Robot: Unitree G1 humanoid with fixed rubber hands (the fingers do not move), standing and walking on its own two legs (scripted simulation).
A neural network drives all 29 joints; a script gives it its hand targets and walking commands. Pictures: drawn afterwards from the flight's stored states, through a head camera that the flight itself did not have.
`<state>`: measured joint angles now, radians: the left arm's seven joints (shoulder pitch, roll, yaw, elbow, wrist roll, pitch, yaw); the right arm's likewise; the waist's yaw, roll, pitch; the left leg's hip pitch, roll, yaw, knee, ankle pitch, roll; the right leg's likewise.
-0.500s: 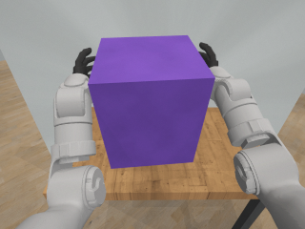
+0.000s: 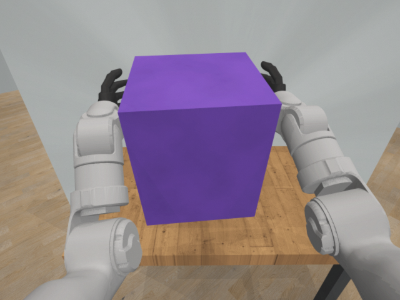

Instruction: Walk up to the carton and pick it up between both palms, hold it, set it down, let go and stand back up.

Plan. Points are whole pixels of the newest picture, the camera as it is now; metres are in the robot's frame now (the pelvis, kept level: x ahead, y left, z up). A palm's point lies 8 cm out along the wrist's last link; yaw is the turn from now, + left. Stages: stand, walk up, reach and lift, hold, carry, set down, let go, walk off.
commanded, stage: hold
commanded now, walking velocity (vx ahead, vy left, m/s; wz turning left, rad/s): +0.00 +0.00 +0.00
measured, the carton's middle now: (196, 138) +0.35 +0.01 +0.23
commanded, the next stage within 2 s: none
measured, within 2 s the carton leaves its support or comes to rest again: neither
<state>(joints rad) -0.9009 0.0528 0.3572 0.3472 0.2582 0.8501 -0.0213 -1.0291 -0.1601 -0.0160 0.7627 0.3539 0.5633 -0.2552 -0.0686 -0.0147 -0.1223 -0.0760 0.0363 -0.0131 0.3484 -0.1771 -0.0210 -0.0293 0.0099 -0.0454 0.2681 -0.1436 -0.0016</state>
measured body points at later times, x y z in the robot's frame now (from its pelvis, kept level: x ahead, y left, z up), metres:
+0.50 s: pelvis +0.01 +0.00 +0.00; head -0.08 +0.02 +0.44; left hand +0.39 +0.16 +0.28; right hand +0.39 -0.15 +0.28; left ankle +0.02 +0.13 -0.75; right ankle +0.01 -0.12 -0.75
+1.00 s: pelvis +0.00 +0.00 +0.00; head -0.08 +0.02 +0.44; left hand +0.38 +0.16 +0.28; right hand +0.39 -0.15 +0.29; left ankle +0.02 +0.13 -0.75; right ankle +0.01 -0.12 -0.75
